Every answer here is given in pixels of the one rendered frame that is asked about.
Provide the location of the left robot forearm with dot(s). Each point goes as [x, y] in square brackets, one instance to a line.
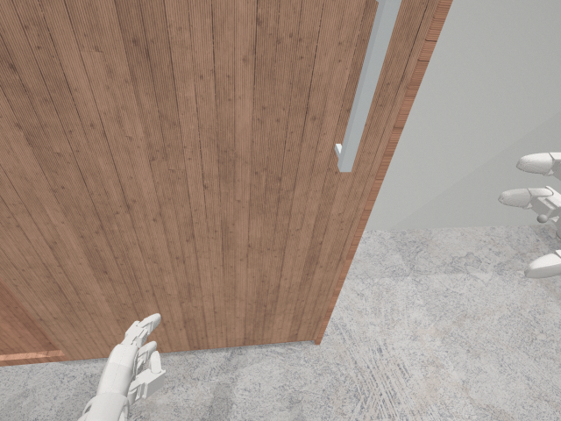
[106, 407]

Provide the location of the handle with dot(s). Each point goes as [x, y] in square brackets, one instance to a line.
[383, 26]

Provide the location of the wardrobe door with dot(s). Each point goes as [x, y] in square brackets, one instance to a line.
[178, 157]
[19, 330]

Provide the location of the robot right hand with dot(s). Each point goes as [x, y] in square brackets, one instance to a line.
[543, 202]

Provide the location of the robot left hand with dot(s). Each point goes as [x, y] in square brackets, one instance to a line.
[121, 373]

